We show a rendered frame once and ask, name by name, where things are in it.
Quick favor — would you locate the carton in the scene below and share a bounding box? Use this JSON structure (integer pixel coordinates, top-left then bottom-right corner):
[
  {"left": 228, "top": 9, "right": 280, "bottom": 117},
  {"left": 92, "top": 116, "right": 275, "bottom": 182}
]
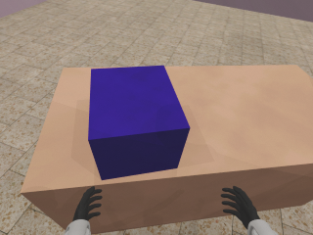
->
[{"left": 88, "top": 66, "right": 191, "bottom": 180}]

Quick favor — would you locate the robot left forearm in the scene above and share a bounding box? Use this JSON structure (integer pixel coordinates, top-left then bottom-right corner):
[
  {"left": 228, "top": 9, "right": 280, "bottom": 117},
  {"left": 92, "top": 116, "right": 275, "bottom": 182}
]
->
[{"left": 64, "top": 219, "right": 91, "bottom": 235}]

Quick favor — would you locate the robot right forearm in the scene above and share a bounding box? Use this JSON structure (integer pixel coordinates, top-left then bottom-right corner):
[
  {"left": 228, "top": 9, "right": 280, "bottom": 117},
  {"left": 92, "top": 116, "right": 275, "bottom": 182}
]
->
[{"left": 247, "top": 219, "right": 278, "bottom": 235}]

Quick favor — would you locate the left robot hand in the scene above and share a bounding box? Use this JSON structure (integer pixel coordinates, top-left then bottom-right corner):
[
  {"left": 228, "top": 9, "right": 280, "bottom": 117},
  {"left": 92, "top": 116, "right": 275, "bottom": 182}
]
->
[{"left": 72, "top": 186, "right": 103, "bottom": 221}]

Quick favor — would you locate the pedestal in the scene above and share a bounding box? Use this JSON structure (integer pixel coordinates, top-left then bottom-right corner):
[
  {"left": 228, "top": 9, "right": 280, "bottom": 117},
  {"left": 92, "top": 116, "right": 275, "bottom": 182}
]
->
[{"left": 20, "top": 65, "right": 313, "bottom": 235}]

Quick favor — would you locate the right robot hand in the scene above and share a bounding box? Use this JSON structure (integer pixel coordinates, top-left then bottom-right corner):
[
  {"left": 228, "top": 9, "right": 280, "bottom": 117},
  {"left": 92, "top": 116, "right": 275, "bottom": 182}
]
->
[{"left": 220, "top": 186, "right": 260, "bottom": 229}]

